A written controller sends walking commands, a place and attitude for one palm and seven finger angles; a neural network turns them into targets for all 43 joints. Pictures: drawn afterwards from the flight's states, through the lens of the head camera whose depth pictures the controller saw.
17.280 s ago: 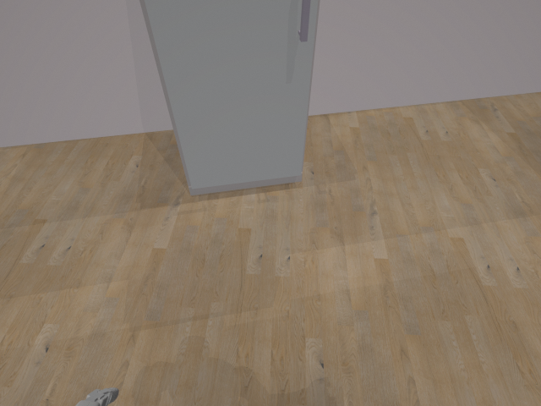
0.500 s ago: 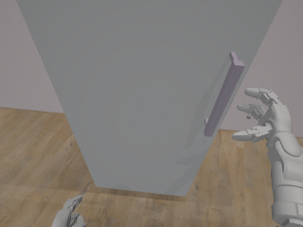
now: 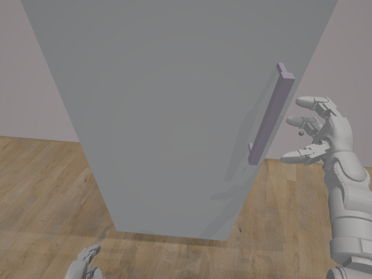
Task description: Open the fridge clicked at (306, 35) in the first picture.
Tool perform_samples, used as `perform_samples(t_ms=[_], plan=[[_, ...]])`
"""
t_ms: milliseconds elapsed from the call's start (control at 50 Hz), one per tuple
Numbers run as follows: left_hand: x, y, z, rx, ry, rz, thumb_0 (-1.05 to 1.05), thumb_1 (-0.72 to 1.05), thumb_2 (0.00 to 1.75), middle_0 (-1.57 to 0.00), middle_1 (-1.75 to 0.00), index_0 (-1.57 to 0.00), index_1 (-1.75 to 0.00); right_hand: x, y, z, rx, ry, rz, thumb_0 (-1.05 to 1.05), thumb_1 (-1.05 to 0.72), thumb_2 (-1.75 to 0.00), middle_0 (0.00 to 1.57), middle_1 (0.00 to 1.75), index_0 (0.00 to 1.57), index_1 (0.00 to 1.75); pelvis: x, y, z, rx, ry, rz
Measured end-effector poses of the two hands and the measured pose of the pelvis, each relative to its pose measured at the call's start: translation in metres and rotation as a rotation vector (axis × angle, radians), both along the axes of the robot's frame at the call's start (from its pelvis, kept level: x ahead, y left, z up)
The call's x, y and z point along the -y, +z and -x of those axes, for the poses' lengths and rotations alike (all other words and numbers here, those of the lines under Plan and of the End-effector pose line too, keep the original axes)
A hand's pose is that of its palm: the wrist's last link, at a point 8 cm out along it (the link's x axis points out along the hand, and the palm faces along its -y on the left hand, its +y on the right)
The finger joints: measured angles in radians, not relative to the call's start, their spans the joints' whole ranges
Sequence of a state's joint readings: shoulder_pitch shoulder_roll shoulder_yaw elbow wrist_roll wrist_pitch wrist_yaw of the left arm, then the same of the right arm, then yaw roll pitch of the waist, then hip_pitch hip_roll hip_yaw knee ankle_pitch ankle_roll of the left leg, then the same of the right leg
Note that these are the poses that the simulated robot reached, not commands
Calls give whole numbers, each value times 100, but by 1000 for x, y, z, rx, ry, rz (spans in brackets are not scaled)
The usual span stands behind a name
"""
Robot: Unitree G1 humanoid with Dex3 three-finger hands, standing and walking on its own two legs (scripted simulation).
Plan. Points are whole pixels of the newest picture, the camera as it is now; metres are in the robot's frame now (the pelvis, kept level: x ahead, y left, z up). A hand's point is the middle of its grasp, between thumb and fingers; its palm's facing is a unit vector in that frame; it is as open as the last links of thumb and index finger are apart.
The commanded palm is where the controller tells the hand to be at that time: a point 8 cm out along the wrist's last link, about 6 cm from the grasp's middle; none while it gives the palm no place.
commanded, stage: move the hooked fingers beside the handle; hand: right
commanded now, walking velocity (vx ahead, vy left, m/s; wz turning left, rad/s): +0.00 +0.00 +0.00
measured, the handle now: (265, 119) +0.44 -0.14 +0.15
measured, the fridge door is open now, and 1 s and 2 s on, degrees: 0 0 0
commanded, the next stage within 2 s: feel for the door with the fingertips in 1.80 s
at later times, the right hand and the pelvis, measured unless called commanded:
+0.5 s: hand (301, 140) +0.39 -0.21 +0.14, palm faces +0.01 +1.00 +0.01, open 14.0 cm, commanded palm +0.36 -0.27 +0.16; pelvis +0.00 +0.00 +0.00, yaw +0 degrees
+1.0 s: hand (313, 141) +0.37 -0.22 +0.16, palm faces +0.06 +1.00 -0.01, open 14.0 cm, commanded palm +0.35 -0.27 +0.16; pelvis +0.01 -0.01 +0.00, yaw +0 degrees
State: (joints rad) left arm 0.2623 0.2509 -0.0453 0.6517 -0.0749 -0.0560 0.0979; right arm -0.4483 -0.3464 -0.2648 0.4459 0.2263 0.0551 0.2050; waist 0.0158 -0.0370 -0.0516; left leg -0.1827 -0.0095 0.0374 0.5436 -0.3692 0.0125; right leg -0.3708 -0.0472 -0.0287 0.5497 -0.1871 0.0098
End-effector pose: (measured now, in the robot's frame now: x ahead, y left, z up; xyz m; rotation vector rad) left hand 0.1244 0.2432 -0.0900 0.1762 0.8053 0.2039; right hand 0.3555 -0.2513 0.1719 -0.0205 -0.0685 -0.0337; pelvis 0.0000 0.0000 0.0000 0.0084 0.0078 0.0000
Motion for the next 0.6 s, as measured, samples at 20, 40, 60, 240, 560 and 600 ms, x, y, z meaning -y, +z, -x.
perform_samples(t_ms=[20,40,60,240,560,600], plan=[[-1,-1,3,-8,5,1,1,90,90,-20,-30,-21,-30,2,-1,-1,-15,1,0,-1,50,-30,30,120,30,120,0,0,0,-1,0,0],[-3,-2,5,-14,9,1,1,90,90,-20,-30,-21,-30,3,-3,-1,-33,2,-1,-1,50,-30,30,120,30,120,0,0,0,-3,0,0],[-4,-3,7,-19,15,2,1,90,90,-20,-30,-21,-30,4,-6,-1,-52,4,-3,-1,50,-30,30,120,30,120,-1,0,-1,-5,1,0],[-13,-2,14,-39,32,-28,1,90,90,-20,-30,-20,-30,9,-19,5,-36,-9,-10,-1,50,-30,30,120,30,120,-1,0,0,-11,3,-1],[-4,2,-2,-6,18,-27,1,90,90,-20,-30,-20,-30,16,-30,-11,-85,3,-28,-1,50,-30,30,120,30,120,6,-2,-4,-38,4,-4],[-2,3,-2,-8,16,-30,1,90,90,-20,-30,-20,-30,18,-23,-11,-31,-9,-23,-1,50,-30,30,120,30,120,6,-2,-6,-37,6,-4]])
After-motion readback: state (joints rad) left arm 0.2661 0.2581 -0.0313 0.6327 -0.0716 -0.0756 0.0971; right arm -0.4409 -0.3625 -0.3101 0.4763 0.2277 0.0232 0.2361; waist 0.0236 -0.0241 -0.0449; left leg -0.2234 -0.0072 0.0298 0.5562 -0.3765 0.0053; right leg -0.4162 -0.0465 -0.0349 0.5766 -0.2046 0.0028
